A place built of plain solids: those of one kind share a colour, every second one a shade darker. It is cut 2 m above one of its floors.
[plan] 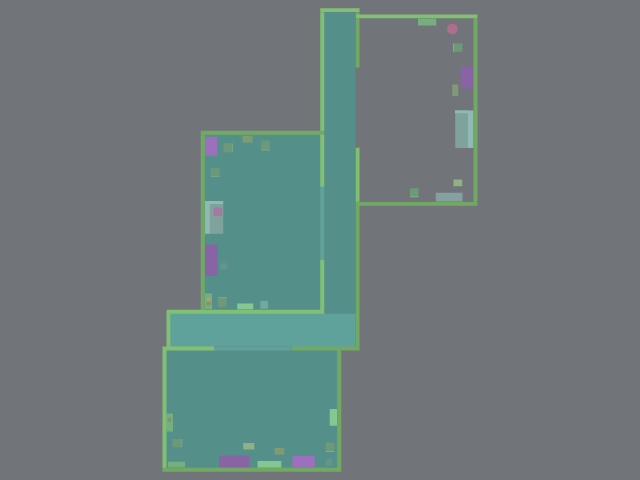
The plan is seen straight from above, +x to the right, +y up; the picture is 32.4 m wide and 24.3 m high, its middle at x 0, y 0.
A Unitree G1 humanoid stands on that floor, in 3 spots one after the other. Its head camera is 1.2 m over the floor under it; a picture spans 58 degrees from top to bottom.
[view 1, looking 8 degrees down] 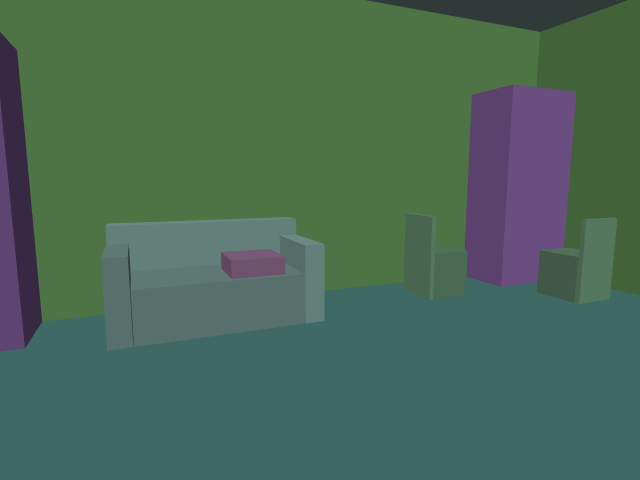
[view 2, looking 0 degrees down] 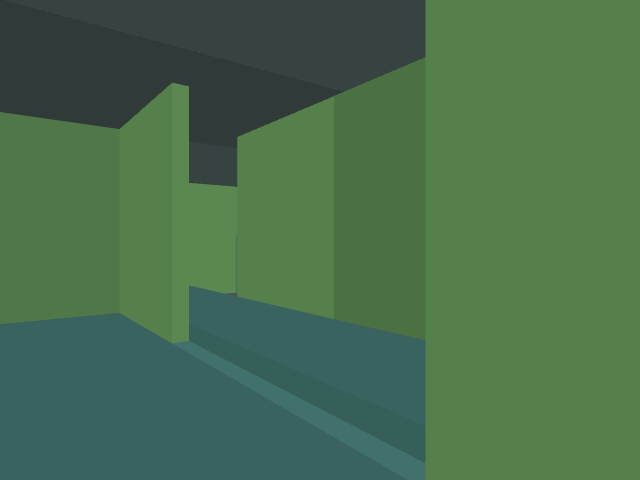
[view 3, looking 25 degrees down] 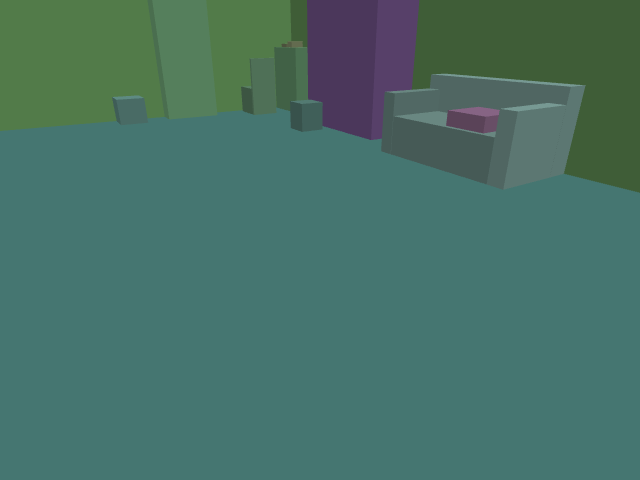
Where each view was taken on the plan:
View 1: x -1.64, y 0.55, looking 157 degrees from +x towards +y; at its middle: wall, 4.61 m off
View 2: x -1.64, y -2.35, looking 53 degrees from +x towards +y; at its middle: wall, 5.73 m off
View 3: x -1.64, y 4.18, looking -122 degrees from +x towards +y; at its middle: floor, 2.84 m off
